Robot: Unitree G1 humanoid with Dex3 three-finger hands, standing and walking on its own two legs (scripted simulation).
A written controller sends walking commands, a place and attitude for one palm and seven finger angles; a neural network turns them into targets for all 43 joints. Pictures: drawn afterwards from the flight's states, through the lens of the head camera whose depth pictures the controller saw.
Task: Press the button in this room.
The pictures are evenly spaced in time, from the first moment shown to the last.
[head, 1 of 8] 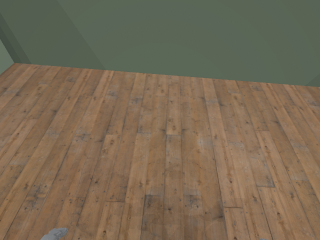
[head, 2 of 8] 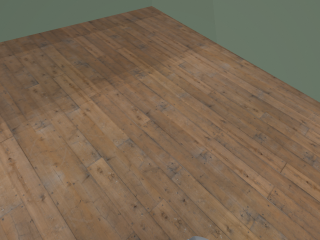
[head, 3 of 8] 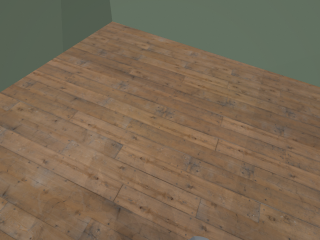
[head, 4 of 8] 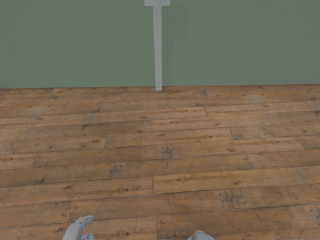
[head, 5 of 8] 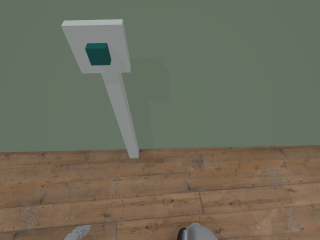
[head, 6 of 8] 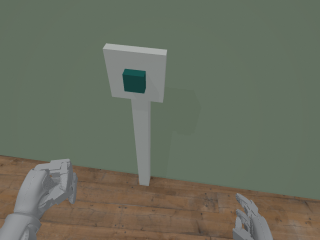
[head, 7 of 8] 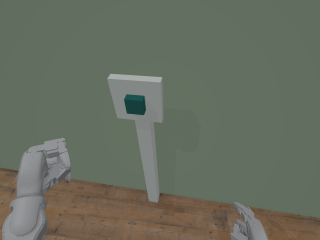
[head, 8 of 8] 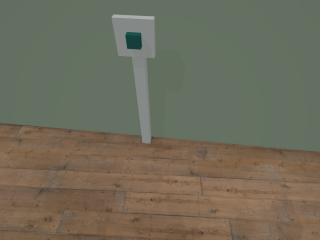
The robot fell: no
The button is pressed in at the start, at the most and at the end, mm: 0 13 0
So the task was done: yes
